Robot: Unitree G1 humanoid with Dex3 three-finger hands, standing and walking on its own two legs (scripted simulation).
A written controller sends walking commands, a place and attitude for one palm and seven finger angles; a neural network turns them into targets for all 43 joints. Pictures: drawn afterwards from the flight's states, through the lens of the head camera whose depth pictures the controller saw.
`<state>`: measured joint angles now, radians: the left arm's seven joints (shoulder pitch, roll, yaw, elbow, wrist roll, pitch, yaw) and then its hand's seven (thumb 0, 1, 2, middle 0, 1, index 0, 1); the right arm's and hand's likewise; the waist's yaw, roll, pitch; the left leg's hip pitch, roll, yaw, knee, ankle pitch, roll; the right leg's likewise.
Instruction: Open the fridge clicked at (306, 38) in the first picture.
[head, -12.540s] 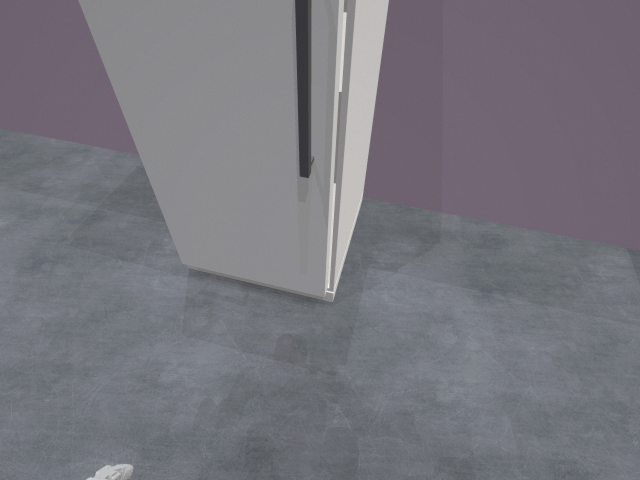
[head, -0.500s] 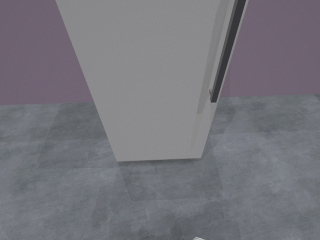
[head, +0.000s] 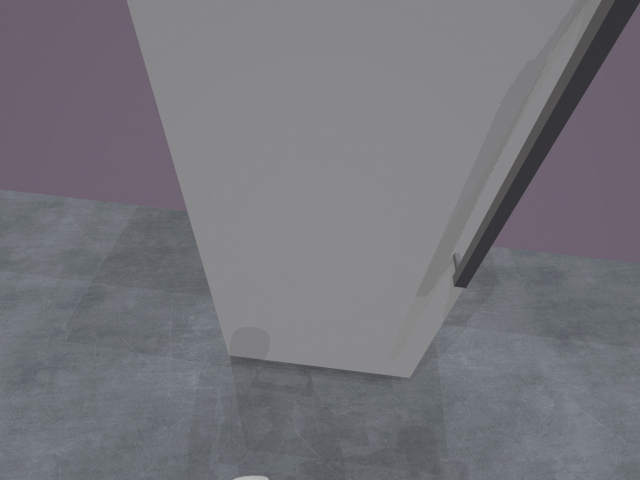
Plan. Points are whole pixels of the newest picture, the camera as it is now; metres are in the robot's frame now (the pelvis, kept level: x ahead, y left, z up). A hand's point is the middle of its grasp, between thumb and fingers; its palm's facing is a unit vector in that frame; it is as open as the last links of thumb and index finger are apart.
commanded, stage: come to a stop and stand still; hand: right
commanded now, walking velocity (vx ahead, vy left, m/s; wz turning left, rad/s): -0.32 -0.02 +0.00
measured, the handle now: (512, 171) +0.50 -0.21 +0.15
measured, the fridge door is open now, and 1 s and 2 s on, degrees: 0 0 0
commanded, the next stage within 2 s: look again from close up in 1.36 s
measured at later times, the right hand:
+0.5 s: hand out of the picture -0.01 -0.23 -0.17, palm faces +0.08 +0.98 -0.18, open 7.4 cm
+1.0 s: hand out of the picture -0.01 -0.18 -0.16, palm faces +0.02 +0.97 -0.23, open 7.3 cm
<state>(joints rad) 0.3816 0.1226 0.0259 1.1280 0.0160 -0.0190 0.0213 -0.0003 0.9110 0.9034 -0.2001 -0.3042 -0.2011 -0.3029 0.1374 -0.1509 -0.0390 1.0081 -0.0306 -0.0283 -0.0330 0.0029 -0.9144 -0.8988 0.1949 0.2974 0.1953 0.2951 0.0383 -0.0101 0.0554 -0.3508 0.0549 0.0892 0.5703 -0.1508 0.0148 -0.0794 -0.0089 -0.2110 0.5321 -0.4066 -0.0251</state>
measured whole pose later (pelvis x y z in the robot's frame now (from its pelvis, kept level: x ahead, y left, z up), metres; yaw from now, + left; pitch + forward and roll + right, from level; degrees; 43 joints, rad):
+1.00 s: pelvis -0.02 -0.01 +0.00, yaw -1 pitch -1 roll -1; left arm 0.30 0.16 0.01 1.07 0.02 0.00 0.02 0.01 0.92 0.90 -0.20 -0.30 -0.20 -0.30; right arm 0.30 -0.15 0.00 1.08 -0.02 -0.02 -0.04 0.01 -0.92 -0.90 0.20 0.30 0.20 0.30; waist 0.02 -0.03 0.01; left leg -0.21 0.03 0.01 0.57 -0.35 -0.02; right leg -0.24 -0.04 -0.08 0.55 -0.30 0.01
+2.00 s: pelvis -0.02 +0.00 +0.01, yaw -1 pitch -1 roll -1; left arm 0.20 0.21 0.00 1.12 0.02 -0.01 0.01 0.00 0.90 0.90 -0.20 -0.30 -0.20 -0.30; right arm 0.22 -0.22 -0.01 1.09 -0.02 -0.02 -0.02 0.00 -0.90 -0.90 0.20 0.30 0.20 0.30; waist 0.00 0.00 0.04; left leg -0.15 0.02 0.02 0.46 -0.30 0.00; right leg -0.18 -0.04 -0.08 0.43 -0.23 0.02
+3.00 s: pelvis -0.06 -0.01 -0.03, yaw -4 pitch +6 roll +2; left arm 0.24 0.20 -0.05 0.58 -0.04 -0.25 0.08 0.01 0.90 0.90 -0.20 -0.30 -0.21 -0.30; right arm 0.30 -0.32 -0.26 0.01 0.33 -0.24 0.39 0.01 -0.30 -0.64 0.24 0.68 0.24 0.68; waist -0.01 -0.03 -0.07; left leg -0.53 0.02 0.09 0.86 -0.44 -0.01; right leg -0.63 -0.06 0.02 0.92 -0.39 0.01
